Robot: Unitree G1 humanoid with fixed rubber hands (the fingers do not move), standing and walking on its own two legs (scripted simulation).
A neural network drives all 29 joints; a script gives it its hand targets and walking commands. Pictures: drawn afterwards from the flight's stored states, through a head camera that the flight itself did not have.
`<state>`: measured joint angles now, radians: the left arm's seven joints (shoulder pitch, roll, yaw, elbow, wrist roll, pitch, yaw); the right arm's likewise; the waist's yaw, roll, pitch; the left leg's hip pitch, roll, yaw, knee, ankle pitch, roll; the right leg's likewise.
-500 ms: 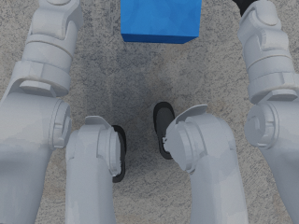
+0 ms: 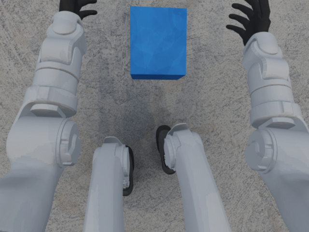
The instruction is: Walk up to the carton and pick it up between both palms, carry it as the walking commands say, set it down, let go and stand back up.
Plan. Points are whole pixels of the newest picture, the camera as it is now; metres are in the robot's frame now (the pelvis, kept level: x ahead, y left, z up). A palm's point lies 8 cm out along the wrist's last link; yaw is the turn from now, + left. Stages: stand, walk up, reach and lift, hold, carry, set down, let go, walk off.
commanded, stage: set down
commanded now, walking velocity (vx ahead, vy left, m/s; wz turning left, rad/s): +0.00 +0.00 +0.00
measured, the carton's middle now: (156, 47) +0.57 -0.11 -0.42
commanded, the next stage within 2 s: let go in 0.66 s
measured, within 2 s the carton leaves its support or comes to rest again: neither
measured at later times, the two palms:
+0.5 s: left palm out of the picture +0.57 +0.09 +0.05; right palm out of the picture +0.49 -0.28 +0.05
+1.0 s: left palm out of the picture +0.49 +0.12 +0.10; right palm out of the picture +0.43 -0.28 +0.10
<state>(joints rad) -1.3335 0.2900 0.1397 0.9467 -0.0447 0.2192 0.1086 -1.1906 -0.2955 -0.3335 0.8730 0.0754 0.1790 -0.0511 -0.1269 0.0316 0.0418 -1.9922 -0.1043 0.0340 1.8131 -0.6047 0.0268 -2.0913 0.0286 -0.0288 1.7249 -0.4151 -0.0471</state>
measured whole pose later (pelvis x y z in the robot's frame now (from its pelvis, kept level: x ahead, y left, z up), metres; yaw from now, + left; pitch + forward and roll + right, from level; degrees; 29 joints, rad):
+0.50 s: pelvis +0.03 -0.01 +0.14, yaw -1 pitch +43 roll +2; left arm -1.18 0.24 0.22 0.90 0.03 0.20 0.06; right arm -1.04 -0.23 -0.36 0.81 0.03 0.16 -0.01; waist -0.12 0.04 -0.03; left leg -1.56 -0.10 -0.02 1.24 -0.44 0.02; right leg -1.64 0.04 -0.01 1.17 -0.28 -0.04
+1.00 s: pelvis +0.07 -0.01 +0.22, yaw -1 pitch +37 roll +2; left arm -0.66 0.10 0.23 0.62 0.15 0.13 0.13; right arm -0.61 -0.20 -0.26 0.63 -0.08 0.11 0.10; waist -0.09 0.01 -0.02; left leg -1.14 -0.09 -0.03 0.84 -0.34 0.02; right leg -1.24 0.05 0.01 0.80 -0.21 -0.05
